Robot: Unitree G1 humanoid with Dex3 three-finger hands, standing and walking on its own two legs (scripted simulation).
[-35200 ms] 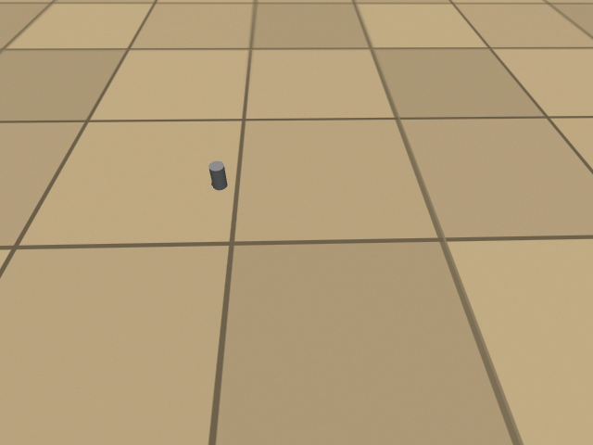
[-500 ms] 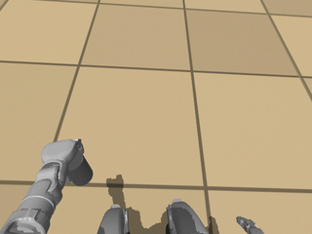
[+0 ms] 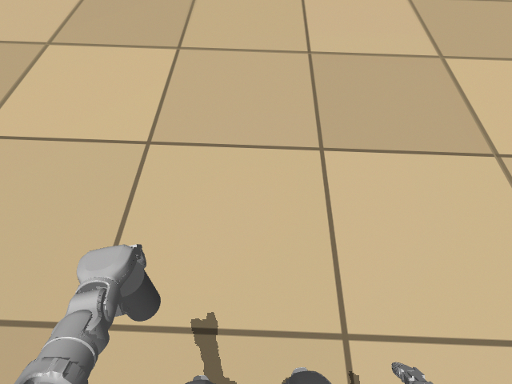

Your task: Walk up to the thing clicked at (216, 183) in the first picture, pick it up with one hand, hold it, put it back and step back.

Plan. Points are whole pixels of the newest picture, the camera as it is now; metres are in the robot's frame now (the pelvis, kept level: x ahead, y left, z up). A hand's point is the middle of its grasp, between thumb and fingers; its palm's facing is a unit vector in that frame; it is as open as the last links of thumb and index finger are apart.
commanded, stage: hold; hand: left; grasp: from above
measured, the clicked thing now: (134, 292) +0.32 +0.21 -0.14
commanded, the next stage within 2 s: crouch in 1.96 s
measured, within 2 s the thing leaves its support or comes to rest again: neither
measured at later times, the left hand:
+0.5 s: hand (109, 279) +0.31 +0.22 -0.05, palm faces -0.45 -0.06 -0.89, open 9.8 cm
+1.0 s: hand (102, 284) +0.30 +0.23 -0.03, palm faces -0.46 -0.06 -0.89, open 9.8 cm
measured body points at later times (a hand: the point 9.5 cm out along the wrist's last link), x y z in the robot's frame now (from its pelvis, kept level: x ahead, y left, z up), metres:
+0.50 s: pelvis +0.01 +0.00 +0.02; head +0.04 +0.00 +0.47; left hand +0.33 +0.23 +0.00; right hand +0.12 -0.27 -0.10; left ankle +0.02 +0.11 -0.70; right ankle +0.02 -0.14 -0.70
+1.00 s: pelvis +0.01 +0.00 +0.03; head +0.03 -0.01 +0.48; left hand +0.32 +0.23 +0.02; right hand +0.13 -0.26 -0.09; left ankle +0.02 +0.11 -0.70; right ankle +0.02 -0.14 -0.70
